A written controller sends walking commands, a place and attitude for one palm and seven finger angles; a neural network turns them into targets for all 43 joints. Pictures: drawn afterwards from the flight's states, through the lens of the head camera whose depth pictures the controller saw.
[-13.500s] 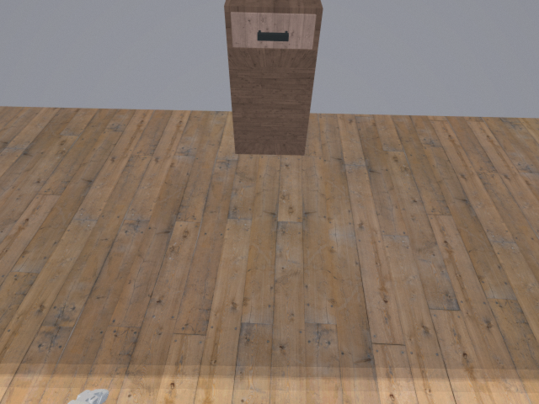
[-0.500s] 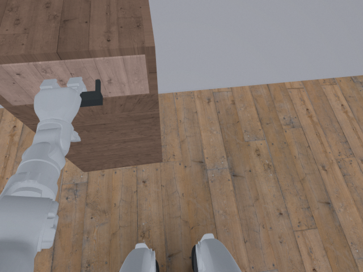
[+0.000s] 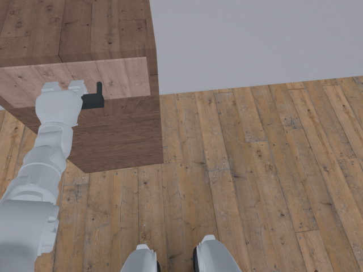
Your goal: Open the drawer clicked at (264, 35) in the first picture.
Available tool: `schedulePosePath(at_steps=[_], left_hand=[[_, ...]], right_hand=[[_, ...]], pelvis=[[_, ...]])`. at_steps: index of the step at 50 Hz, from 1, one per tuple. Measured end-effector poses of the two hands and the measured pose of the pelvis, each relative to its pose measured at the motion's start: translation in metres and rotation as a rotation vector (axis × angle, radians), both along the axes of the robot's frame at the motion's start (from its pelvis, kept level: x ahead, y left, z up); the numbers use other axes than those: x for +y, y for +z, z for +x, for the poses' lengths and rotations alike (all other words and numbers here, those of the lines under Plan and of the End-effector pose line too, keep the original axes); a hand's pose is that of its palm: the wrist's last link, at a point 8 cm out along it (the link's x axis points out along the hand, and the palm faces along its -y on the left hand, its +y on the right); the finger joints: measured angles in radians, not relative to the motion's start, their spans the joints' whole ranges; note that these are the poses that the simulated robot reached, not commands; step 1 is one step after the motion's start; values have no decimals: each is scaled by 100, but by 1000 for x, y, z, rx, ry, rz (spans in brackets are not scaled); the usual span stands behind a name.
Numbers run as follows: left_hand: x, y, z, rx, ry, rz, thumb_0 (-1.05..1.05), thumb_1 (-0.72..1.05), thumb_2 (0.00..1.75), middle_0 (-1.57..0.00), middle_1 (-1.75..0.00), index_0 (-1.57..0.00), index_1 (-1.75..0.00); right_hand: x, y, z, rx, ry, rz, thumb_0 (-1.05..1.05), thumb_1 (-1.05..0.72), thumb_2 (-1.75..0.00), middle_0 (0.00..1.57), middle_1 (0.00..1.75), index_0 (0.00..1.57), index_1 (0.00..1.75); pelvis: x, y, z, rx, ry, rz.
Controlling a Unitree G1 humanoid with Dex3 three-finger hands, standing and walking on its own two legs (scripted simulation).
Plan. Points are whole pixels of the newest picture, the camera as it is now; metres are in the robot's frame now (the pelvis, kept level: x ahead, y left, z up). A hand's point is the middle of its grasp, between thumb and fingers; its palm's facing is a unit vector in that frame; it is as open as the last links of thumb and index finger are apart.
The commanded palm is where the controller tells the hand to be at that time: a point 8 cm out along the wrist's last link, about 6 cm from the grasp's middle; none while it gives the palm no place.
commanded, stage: pull the drawer open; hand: left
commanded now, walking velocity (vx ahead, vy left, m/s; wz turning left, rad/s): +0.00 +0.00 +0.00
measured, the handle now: (74, 95) +0.52 +0.24 -0.01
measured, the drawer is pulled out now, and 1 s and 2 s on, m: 0.00 0.06 0.13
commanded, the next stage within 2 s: none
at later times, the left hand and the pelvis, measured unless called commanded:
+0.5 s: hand (70, 133) +0.43 +0.24 -0.03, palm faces -0.05 -0.06 -1.00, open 5.9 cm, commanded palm +0.39 +0.24 +0.02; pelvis +0.03 +0.01 +0.02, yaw -1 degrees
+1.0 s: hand (69, 142) +0.41 +0.24 -0.03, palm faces -0.06 -0.03 -1.00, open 5.9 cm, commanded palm +0.39 +0.23 +0.02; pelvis +0.01 -0.01 +0.01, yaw +1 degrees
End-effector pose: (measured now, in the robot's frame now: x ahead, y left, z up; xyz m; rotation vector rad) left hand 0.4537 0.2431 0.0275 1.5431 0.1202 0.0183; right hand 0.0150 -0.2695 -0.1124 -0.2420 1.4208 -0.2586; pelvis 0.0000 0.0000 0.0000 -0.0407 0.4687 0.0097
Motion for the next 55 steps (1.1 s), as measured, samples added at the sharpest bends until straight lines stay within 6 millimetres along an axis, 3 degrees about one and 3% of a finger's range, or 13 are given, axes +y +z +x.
schedulePosePath(at_steps=[10, 16, 32, 38, 45, 55], left_hand=[[0, 0, -1, 7, 3, -5, 1, 68, 78, -33, -134, -38, -135], [-1, 1, -13, 10, 1, -22, 2, 69, 76, -32, -135, -38, -135], [-5, -1, -62, -12, -2, -33, 2, 69, 77, -30, -135, -38, -135], [-5, -1, -64, -26, -3, -23, 1, 67, 80, -32, -135, -39, -135], [-6, 0, -64, -15, 7, 0, 1, 67, 81, -33, -134, -38, -135], [-7, 0, -63, -5, 9, 6, 1, 67, 79, -34, -133, -38, -135]], right_hand=[[1, 4, 6, -5, -8, 3, 1, -90, -90, 20, 30, 21, 30], [5, 10, 16, -26, -25, 16, 1, -90, -90, 20, 30, 20, 30], [10, 20, 87, -165, 42, 40, 1, -90, -90, 20, 30, 20, 30], [8, 15, 103, -193, 102, 29, 1, -90, -90, 20, 30, 20, 30], [5, 7, 95, -202, 96, 39, 1, -90, -90, 20, 30, 20, 30], [-4, -3, 46, -125, 52, 40, 1, -90, -90, 20, 30, 20, 30]], pelvis=[[1, 4, 5, -7, -8, 1], [4, 11, 14, -23, -24, 2], [5, 23, 30, -74, -15, 4], [1, 17, 24, -76, 8, 8], [-4, 12, 14, -75, 11, 14], [-12, 7, 0, -69, 7, 23]])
